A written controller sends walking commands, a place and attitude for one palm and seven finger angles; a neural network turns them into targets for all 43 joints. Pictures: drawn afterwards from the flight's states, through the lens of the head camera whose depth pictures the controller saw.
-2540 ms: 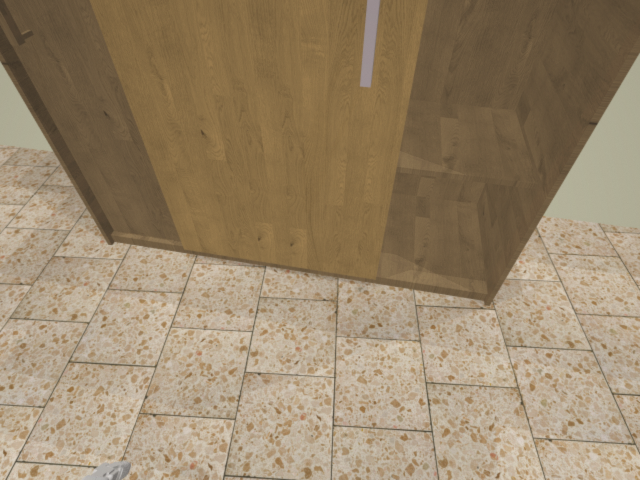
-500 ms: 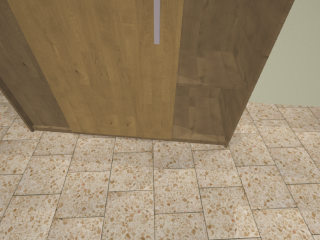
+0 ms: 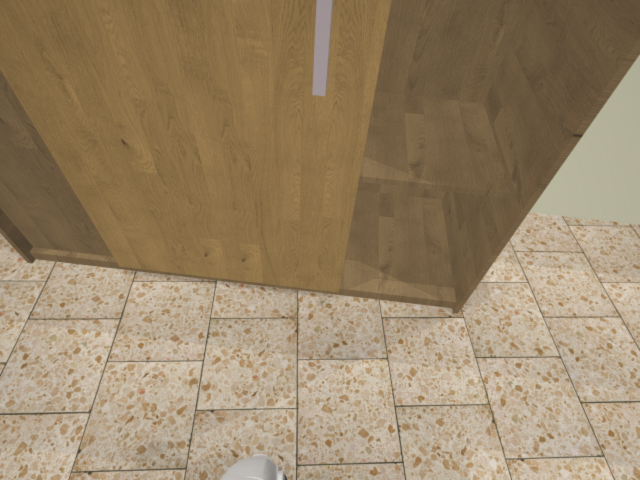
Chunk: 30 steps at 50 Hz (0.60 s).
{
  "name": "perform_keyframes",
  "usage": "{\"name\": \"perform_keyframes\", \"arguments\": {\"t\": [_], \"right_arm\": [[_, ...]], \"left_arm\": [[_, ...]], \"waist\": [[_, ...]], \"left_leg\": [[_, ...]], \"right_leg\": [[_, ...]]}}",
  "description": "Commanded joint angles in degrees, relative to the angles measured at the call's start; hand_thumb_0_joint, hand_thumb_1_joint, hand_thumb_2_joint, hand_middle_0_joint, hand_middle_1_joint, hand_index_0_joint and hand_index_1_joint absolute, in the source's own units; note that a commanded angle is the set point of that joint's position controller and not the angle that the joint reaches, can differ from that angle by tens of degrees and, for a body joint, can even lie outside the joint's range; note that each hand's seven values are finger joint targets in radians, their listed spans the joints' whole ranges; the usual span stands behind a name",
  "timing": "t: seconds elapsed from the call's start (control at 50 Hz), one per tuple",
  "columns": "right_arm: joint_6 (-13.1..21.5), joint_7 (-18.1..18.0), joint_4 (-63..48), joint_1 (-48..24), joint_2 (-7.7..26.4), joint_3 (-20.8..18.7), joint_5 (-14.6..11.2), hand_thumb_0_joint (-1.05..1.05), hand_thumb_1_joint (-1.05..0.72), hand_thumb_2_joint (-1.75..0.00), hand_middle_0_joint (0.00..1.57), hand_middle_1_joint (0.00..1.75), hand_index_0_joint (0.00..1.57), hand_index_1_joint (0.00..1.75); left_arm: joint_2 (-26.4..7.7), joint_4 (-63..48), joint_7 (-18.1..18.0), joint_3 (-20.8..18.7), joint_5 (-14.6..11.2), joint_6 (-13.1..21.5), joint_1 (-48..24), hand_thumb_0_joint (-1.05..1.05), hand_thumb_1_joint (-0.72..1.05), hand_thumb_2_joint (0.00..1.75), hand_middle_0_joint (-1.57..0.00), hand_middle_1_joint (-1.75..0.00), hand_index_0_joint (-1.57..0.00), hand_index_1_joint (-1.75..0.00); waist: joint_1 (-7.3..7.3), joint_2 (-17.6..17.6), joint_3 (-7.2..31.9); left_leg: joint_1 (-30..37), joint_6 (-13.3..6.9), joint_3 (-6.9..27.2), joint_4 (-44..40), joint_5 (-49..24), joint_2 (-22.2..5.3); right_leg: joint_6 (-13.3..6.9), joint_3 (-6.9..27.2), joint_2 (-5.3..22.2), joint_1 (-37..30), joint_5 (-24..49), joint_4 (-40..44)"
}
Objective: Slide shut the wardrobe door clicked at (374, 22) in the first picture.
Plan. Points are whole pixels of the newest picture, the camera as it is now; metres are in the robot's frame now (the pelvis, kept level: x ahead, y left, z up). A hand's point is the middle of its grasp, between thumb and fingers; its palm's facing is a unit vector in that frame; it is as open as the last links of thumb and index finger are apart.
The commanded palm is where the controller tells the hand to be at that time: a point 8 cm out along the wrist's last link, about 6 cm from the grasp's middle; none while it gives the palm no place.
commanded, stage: take the last steps up to it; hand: left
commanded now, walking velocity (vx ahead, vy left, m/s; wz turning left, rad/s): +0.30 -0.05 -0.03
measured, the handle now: (324, 19) +0.76 +0.09 +0.20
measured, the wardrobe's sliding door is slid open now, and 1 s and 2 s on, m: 0.42 0.42 0.42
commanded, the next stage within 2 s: come to a stop and stand still in 0.54 s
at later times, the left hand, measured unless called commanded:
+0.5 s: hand (225, 376) +0.28 +0.18 -0.15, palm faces -0.08 -0.98 -0.15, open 7.3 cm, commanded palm none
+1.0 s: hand (242, 346) +0.33 +0.16 -0.16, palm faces +0.05 -0.97 -0.23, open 7.3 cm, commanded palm none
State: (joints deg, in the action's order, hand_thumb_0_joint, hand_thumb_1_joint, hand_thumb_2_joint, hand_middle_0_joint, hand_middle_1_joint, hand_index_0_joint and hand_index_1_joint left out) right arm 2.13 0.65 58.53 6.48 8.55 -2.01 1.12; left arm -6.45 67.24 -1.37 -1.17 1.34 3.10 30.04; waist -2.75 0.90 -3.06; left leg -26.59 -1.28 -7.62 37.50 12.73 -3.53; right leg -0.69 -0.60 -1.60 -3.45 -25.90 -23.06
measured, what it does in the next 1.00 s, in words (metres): walks ahead: left foot, then right foot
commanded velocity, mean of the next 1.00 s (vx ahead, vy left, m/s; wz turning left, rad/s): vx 0.05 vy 0.00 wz -0.01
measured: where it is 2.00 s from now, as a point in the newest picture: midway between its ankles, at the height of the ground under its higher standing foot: outside the picture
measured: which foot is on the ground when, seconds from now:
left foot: up 0.00-0.00, down 0.02-0.62, up 0.64-1.00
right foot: down 0.00-0.02, up 0.04-0.60, down 0.62-1.00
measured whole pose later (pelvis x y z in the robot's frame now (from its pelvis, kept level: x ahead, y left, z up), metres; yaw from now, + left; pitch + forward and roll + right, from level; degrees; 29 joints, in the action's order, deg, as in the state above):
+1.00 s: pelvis +0.27 -0.02 +0.01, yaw -1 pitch +0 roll -1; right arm -2.8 -1.7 57.5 7.1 11.7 -4.1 0.9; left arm -9.1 58.0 -2.4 -3.1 1.5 -1.2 10.2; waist -1.1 -0.9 -5.2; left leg -24.9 2.7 -2.2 50.7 25.2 -1.9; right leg -2.0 -10.2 2.8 15.7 -13.6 -29.9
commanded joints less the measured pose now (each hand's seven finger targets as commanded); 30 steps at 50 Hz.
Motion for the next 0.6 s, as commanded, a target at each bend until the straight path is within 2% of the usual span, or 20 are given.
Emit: {"name": "perform_keyframes", "arguments": {"t": [0.0, 0.02, 0.04, 0.06, 0.08, 0.12, 0.16, 0.2, 0.24, 0.3, 0.34, 0.42, 0.44, 0.46, 0.5, 0.52, 0.54, 0.56, 0.58], "right_arm": [[1.8, -1.8, 4.1, 26.3, 15.6, -4.0, 0.7, 0.00, -0.90, -0.90, 0.20, 0.30, 0.20, 0.30], [1.0, -2.0, 3.7, 23.5, 15.0, -3.6, -0.2, 0.00, -0.90, -0.90, 0.20, 0.30, 0.20, 0.30], [0.8, -1.8, 2.2, 18.1, 12.6, -3.4, -0.3, 0.00, -0.90, -0.90, 0.20, 0.30, 0.20, 0.30], [1.2, -2.0, 1.2, 14.0, 9.1, -2.6, -0.3, 0.00, -0.90, -0.90, 0.20, 0.30, 0.20, 0.30], [1.7, -2.0, 0.9, 11.8, 6.3, -1.7, 0.0, 0.00, -0.90, -0.90, 0.20, 0.30, 0.20, 0.30], [2.6, -2.0, 1.1, 10.8, 4.1, -1.1, -0.1, 0.00, -0.90, -0.90, 0.20, 0.30, 0.20, 0.30], [3.1, -2.1, 1.0, 11.6, 3.2, -1.6, 0.0, 0.00, -0.90, -0.90, 0.20, 0.30, 0.20, 0.30], [3.2, -2.1, 0.9, 12.2, 4.2, -1.4, -0.2, 0.00, -0.90, -0.90, 0.20, 0.30, 0.20, 0.30], [3.2, -2.2, 1.6, 14.6, 4.5, -1.4, -0.3, 0.00, -0.90, -0.90, 0.20, 0.30, 0.20, 0.30], [3.0, -2.4, 2.5, 17.2, 5.4, -1.6, -0.2, 0.00, -0.90, -0.90, 0.20, 0.30, 0.20, 0.30], [2.8, -2.5, 3.5, 20.0, 5.3, -1.5, 0.0, 0.00, -0.90, -0.90, 0.20, 0.30, 0.20, 0.30], [2.3, -2.6, 5.2, 23.8, 5.7, -1.5, 0.5, 0.00, -0.90, -0.90, 0.20, 0.30, 0.20, 0.30], [2.2, -2.7, 5.8, 25.1, 5.3, -1.4, 0.6, 0.00, -0.90, -0.90, 0.20, 0.30, 0.20, 0.30], [2.0, -2.7, 6.0, 25.2, 5.5, -1.4, 0.8, 0.00, -0.90, -0.90, 0.20, 0.30, 0.20, 0.30], [1.8, -2.9, 6.5, 25.6, 5.6, -1.4, 0.9, 0.00, -0.90, -0.90, 0.20, 0.30, 0.20, 0.30], [1.6, -2.9, 6.7, 25.2, 6.0, -1.3, 0.8, 0.00, -0.90, -0.90, 0.20, 0.30, 0.20, 0.30], [1.6, -2.9, 7.0, 25.1, 5.7, -1.2, 0.4, 0.00, -0.90, -0.90, 0.20, 0.30, 0.20, 0.30], [1.6, -2.8, 7.0, 24.0, 5.7, -1.2, 0.0, 0.00, -0.90, -0.90, 0.20, 0.30, 0.20, 0.30], [1.9, -2.4, 6.5, 24.0, 4.4, -1.0, -0.7, 0.00, -0.90, -0.90, 0.20, 0.30, 0.20, 0.30]], "left_arm": [[-4.4, -3.9, 0.3, -1.4, -1.4, 1.2, 3.8, 0.00, 0.90, 0.90, -0.20, -0.30, -0.20, -0.30], [-6.2, -5.0, 0.0, -1.7, -0.8, 1.0, 0.7, 0.00, 0.90, 0.90, -0.20, -0.30, -0.20, -0.30], [-6.0, -5.7, 0.0, -1.6, -0.5, 0.5, -2.6, 0.00, 0.90, 0.90, -0.20, -0.30, -0.20, -0.30], [-4.9, -5.9, 0.4, -1.8, 0.0, 0.2, -5.7, 0.00, 0.90, 0.90, -0.20, -0.30, -0.20, -0.30], [-4.3, -5.6, 1.0, -2.1, 0.4, -0.3, -5.5, 0.00, 0.90, 0.90, -0.20, -0.30, -0.20, -0.30], [-2.2, -5.0, 1.5, -1.9, 0.8, -1.5, -3.0, 0.00, 0.90, 0.90, -0.20, -0.30, -0.20, -0.30], [-1.6, -5.7, 1.6, -2.2, 0.9, -2.2, -2.5, 0.00, 0.90, 0.90, -0.20, -0.30, -0.20, -0.30], [-2.1, -6.9, 1.8, -2.4, 0.9, -2.7, -4.9, 0.00, 0.90, 0.90, -0.20, -0.30, -0.20, -0.30], [-3.3, -8.5, 2.1, -2.6, 0.9, -2.7, -9.1, 0.00, 0.90, 0.90, -0.20, -0.30, -0.20, -0.30], [-4.3, -9.9, 2.3, -2.8, 0.7, -2.9, -14.4, 0.00, 0.90, 0.90, -0.20, -0.30, -0.20, -0.30], [-4.7, -11.1, 2.4, -2.5, 0.6, -2.7, -19.2, 0.00, 0.90, 0.90, -0.20, -0.30, -0.20, -0.30], [-3.9, -12.3, 2.4, -2.0, 0.2, -2.4, -24.5, 0.00, 0.90, 0.90, -0.20, -0.30, -0.20, -0.30], [-4.1, -12.7, 2.4, -1.9, 0.2, -2.2, -26.0, 0.00, 0.90, 0.90, -0.20, -0.30, -0.20, -0.30], [-4.0, -12.8, 2.4, -1.9, 0.2, -2.1, -26.3, 0.00, 0.90, 0.90, -0.20, -0.30, -0.20, -0.30], [-3.9, -12.8, 2.4, -1.9, 0.1, -1.7, -26.6, 0.00, 0.90, 0.90, -0.20, -0.30, -0.20, -0.30], [-4.1, -12.2, 2.4, -1.9, 0.0, -1.4, -24.8, 0.00, 0.90, 0.90, -0.20, -0.30, -0.20, -0.30], [-5.3, -11.2, 2.2, -2.1, 0.0, -1.2, -21.7, 0.00, 0.90, 0.90, -0.20, -0.30, -0.20, -0.30], [-6.3, -9.0, 2.0, -2.6, 0.1, -0.7, -14.6, 0.00, 0.90, 0.90, -0.20, -0.30, -0.20, -0.30], [-9.9, -6.7, 1.4, -3.6, 0.4, 0.1, -7.7, 0.00, 0.90, 0.90, -0.20, -0.30, -0.20, -0.30]], "waist": [[9.92, -18.4, 14.9], [8.85, -11.6, 12.1], [7.09, -7.5, 4.9], [6.04, -4.8, -2.6], [4.09, -2.9, -4.9], [1.57, -3.9, -4.1], [0.79, -4.5, -1.5], [0.97, -5.6, -2.0], [1.99, -6.4, -2.5], [3.08, -6.3, -3.3], [4.58, -4.6, -4.2], [6.43, -6.8, -4.1], [7.15, -6.6, -4.5], [6.89, -6.7, -4.6], [6.93, -7.8, -3.7], [5.87, -8.4, -2.5], [4.40, -6.1, -0.7], [0.94, -4.6, 3.2], [-1.81, 1.0, 8.6]], "left_leg": [[42.0, -11.4, 33.6, -16.5, -11.3, -23.7], [35.4, -14.1, 37.3, -21.8, -4.0, -25.6], [24.9, -13.4, 34.1, -25.2, 7.2, -23.6], [16.1, -11.6, 30.4, -27.3, 11.2, -21.3], [11.5, -9.7, 25.7, -28.3, 10.8, -18.9], [7.7, -7.2, 15.7, -27.8, 3.6, -14.5], [7.9, -7.0, 10.5, -27.4, -1.8, -12.9], [10.1, -7.4, 8.8, -28.3, -3.7, -12.3], [14.0, -7.1, 9.5, -28.8, -6.3, -12.0], [19.2, -6.6, 8.6, -28.6, -9.6, -12.4], [21.8, -7.1, 9.1, -27.8, -14.1, -12.7], [26.7, -7.2, 6.6, -24.5, -23.2, -12.7], [26.3, -7.3, 7.2, -23.9, -24.3, -12.7], [26.8, -7.3, 6.7, -23.1, -25.3, -12.9], [26.9, -6.9, 6.2, -20.6, -28.4, -12.7], [26.8, -6.4, 5.4, -18.2, -31.6, -12.3], [24.6, -5.8, 5.1, -13.9, -34.1, -11.4], [21.7, -4.1, 3.1, -7.1, -33.3, -9.9], [10.7, -1.9, 0.8, 4.2, -23.4, -7.1]], "right_leg": [[-0.6, -3.1, -1.4, 33.1, -4.1, -45.1], [-1.8, 1.9, 1.2, 35.0, -6.2, -52.9], [-1.7, 1.8, 3.8, 36.9, -2.5, -55.8], [-1.2, 1.9, 6.1, 38.3, 2.6, -55.4], [-0.8, 2.4, 7.5, 37.0, 5.7, -53.5], [0.2, 1.3, 8.3, 33.3, 9.2, -48.7], [1.1, 0.5, 8.9, 32.1, 11.9, -44.7], [2.0, -0.2, 9.4, 34.6, 14.6, -41.0], [2.6, -0.4, 9.6, 37.5, 17.0, -37.3], [3.1, -1.3, 9.9, 40.5, 18.7, -31.8], [2.9, -2.2, 9.5, 40.8, 17.8, -26.8], [1.8, -4.7, 7.9, 39.0, 15.4, -19.2], [1.2, -4.9, 7.4, 38.0, 14.5, -17.8], [0.8, -5.4, 7.0, 37.1, 13.6, -16.1], [-0.2, -6.6, 5.5, 32.9, 11.6, -12.5], [-0.8, -7.5, 4.4, 29.2, 11.6, -10.1], [-1.6, -8.2, 3.1, 22.4, 13.7, -6.7], [-2.2, -8.3, 2.7, 12.2, 18.7, -3.7], [-5.1, -0.3, 9.9, -2.9, 24.3, -4.0]]}}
